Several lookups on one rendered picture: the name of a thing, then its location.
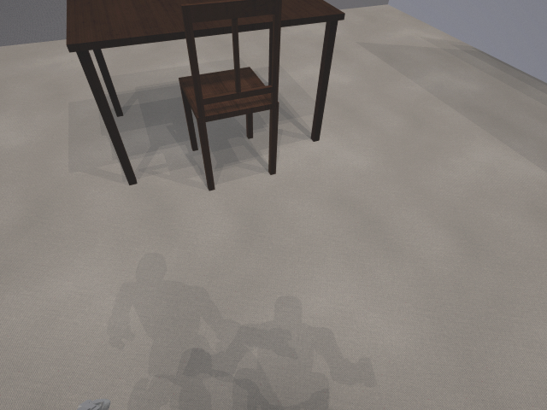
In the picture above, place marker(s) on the chair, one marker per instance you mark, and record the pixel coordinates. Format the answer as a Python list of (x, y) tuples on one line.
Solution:
[(225, 94)]

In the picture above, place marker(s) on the table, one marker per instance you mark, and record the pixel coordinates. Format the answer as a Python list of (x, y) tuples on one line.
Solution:
[(100, 24)]

